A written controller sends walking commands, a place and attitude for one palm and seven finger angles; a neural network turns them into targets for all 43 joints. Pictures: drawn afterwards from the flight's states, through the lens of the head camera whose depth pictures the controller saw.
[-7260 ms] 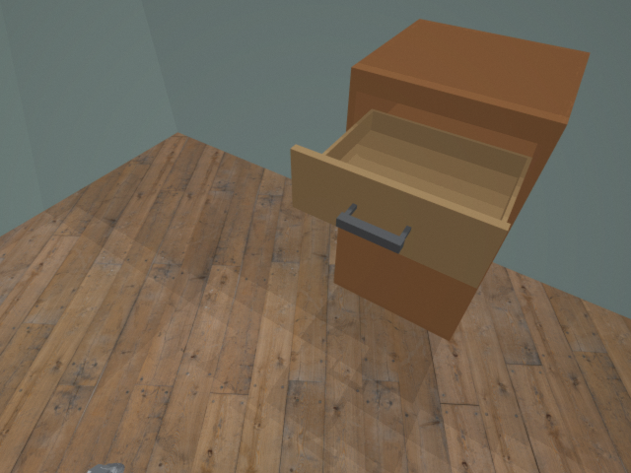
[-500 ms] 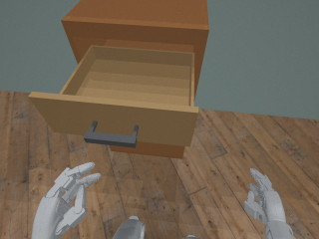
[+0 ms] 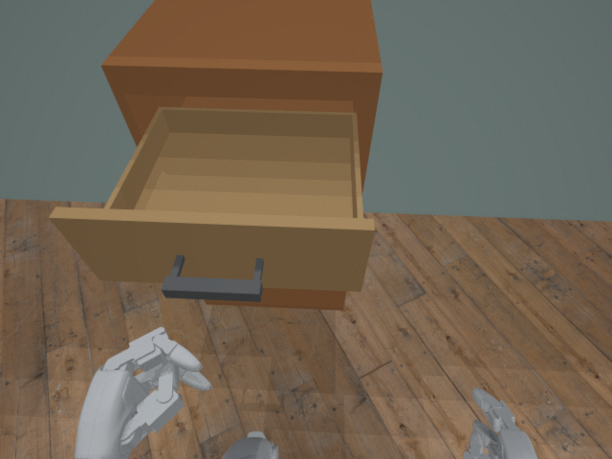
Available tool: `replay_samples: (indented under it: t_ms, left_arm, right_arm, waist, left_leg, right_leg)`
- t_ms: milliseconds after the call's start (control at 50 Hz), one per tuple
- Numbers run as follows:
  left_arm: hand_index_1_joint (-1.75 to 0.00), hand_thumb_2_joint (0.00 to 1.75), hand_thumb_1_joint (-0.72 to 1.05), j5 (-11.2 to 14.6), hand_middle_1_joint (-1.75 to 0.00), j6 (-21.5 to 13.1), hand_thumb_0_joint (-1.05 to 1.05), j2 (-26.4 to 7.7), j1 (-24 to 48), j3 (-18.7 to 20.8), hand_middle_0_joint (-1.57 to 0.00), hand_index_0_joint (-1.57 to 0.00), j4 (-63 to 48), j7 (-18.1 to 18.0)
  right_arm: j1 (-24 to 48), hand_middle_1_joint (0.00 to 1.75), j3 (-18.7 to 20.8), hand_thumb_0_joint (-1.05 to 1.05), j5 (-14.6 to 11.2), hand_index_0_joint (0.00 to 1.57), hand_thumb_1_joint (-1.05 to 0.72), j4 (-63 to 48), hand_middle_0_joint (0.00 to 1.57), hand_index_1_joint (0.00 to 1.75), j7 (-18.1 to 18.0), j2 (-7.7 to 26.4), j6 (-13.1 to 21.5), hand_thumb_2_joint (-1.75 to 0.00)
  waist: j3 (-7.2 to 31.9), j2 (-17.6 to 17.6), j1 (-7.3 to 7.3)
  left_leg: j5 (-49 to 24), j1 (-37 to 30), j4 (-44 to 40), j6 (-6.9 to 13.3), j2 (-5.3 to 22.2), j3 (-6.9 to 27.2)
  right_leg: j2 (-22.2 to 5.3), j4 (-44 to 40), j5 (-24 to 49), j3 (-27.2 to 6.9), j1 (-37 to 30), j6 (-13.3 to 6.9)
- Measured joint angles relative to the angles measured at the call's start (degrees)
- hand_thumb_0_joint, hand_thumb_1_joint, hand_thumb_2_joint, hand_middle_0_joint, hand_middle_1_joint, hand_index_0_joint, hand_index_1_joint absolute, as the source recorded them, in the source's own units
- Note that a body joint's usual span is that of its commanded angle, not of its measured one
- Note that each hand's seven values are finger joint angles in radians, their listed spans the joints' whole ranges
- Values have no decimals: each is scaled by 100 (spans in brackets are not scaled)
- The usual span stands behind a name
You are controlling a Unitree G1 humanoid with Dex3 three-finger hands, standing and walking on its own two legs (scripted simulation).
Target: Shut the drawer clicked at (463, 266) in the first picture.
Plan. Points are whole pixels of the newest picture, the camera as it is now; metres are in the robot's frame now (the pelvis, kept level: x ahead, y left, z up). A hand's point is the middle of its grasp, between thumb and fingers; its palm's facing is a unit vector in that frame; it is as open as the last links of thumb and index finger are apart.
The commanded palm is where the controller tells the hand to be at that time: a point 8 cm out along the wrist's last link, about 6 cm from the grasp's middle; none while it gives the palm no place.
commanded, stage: raise the hand and make a fist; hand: left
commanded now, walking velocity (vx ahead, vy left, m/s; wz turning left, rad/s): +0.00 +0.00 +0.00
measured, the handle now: (216, 276) +0.36 +0.15 +0.02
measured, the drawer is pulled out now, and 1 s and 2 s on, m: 0.30 0.30 0.30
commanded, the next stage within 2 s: bring the fist close to the handle in 0.98 s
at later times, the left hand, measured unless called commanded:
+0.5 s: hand (184, 389) +0.18 +0.13 +0.11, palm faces -0.02 -1.00 +0.00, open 3.2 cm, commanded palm +0.15 +0.18 +0.12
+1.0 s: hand (203, 390) +0.18 +0.11 +0.12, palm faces -0.01 -1.00 -0.03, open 3.3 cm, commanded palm +0.14 +0.16 +0.12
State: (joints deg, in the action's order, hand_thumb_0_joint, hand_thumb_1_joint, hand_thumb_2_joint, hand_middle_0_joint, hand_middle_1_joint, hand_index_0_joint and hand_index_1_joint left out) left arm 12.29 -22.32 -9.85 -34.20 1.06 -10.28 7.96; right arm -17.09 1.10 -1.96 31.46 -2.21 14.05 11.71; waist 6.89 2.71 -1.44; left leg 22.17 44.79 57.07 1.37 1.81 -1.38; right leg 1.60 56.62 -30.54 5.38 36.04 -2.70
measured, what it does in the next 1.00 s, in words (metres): stands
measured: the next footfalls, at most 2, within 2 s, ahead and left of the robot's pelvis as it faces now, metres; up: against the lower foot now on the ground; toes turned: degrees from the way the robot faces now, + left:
none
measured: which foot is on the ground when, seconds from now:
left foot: down 0.00-1.00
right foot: down 0.00-1.00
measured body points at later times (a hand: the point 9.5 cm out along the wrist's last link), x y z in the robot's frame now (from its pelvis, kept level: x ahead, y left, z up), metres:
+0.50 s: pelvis +0.01 +0.01 +0.01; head +0.03 +0.00 +0.46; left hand +0.18 +0.18 +0.11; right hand +0.22 -0.19 -0.04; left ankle +0.06 +0.11 -0.68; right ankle -0.02 -0.09 -0.68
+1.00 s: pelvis +0.02 -0.01 +0.01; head +0.02 -0.03 +0.46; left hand +0.17 +0.16 +0.12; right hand +0.21 -0.24 -0.05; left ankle +0.06 +0.11 -0.68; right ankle -0.02 -0.09 -0.68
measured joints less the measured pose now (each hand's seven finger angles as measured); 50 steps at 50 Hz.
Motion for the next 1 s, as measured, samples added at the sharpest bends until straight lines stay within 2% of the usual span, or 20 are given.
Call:
replay_samples:
  t_ms: [100,200,280,440,600,740,1000]
  left_arm:
    - [-122,90,90,-121,-122,15,1,96,-209,-280,-105,-105,-412,-134]
    - [-133,90,90,-326,-132,247,1,149,-332,-595,-115,-115,-801,-287]
    - [-142,90,90,-421,-141,448,1,140,-391,-674,-123,-123,-1026,-407]
    - [-155,90,90,-429,-154,747,1,122,-441,-760,-135,-135,-1379,-435]
    - [-159,90,90,-409,-159,1003,1,64,-546,-794,-139,-139,-1676,-461]
    - [-160,90,90,-399,-159,1009,1,107,-685,-782,-140,-140,-1701,-506]
    - [-160,90,90,-344,-160,746,1,56,-790,-670,-140,-140,-1587,-439]
  right_arm:
    - [172,30,42,2,0,20,-90,-187,20,30,55,12,-21,-89]
    - [370,30,-53,1,5,20,-90,-513,20,30,110,-96,-165,-89]
    - [473,30,-179,1,0,20,-90,-746,20,30,151,-200,-329,-89]
    - [410,30,-389,1,-21,20,-90,-928,21,30,185,-232,-490,-89]
    - [167,30,-364,1,-62,20,-90,-871,21,30,173,-144,-522,-89]
    - [44,30,-256,1,-73,20,-90,-799,21,30,171,-53,-490,-89]
    - [122,30,-190,1,-73,20,-90,-731,20,30,164,-52,-407,-89]
  waist:
    - [11,-6,39]
    - [39,1,106]
    - [53,20,170]
    - [44,84,234]
    - [28,93,161]
    - [33,82,86]
    - [54,104,127]
  left_leg:
    - [66,-42,24,60,-45,-26]
    - [106,-130,15,99,-78,-47]
    - [116,-222,-16,111,-92,-47]
    - [102,-401,-100,109,-110,5]
    - [67,-612,-253,75,-93,4]
    - [43,-725,-353,30,-72,-17]
    - [67,-737,-335,-76,-32,32]
  right_leg:
    - [-45,-12,-43,-22,-64,59]
    - [-77,-44,-66,-41,-163,101]
    - [-87,-94,-67,-42,-265,115]
    - [-89,-232,-41,8,-486,118]
    - [-64,-386,4,0,-685,88]
    - [-42,-441,14,-27,-760,48]
    - [5,-371,-59,13,-755,-51]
